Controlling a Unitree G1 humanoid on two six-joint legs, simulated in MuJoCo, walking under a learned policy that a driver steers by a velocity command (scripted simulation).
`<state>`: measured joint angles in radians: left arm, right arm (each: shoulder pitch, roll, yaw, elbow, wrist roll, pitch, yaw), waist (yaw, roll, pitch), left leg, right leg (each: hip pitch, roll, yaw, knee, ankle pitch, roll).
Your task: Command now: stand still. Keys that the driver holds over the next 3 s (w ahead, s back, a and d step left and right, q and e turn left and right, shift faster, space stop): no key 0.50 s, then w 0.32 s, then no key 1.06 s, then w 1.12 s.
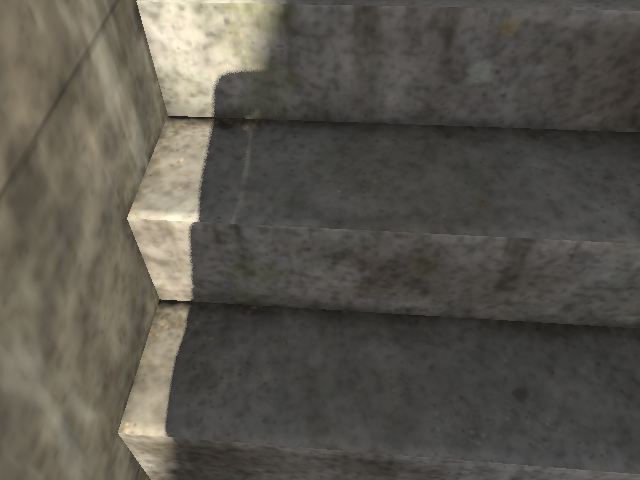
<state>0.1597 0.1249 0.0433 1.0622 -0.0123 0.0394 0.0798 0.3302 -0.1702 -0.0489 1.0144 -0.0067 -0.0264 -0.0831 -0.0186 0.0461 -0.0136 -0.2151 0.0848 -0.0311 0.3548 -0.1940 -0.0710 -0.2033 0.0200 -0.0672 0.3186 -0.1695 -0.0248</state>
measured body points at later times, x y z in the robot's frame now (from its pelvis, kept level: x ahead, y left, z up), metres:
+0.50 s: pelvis +0.00 +0.00 +0.00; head +0.02 -0.01 +0.45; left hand +0.06 +0.23 -0.15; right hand -0.01 -0.24 -0.16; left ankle -0.01 +0.16 -0.75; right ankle +0.00 -0.10 -0.75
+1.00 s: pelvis +0.08 +0.01 +0.00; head +0.12 +0.02 +0.44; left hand +0.25 +0.21 -0.13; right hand -0.05 -0.24 -0.13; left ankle +0.01 +0.15 -0.75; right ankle +0.05 -0.12 -0.40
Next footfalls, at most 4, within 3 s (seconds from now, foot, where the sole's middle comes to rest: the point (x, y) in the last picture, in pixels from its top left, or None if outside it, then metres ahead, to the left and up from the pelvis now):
1.14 right None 0.25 -0.14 -0.58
1.68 left None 0.31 0.10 -0.58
2.54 left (291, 377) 0.51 0.08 -0.37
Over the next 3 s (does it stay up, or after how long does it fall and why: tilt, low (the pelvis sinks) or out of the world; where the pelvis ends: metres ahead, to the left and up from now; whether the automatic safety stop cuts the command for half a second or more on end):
stays up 0.57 -0.05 0.43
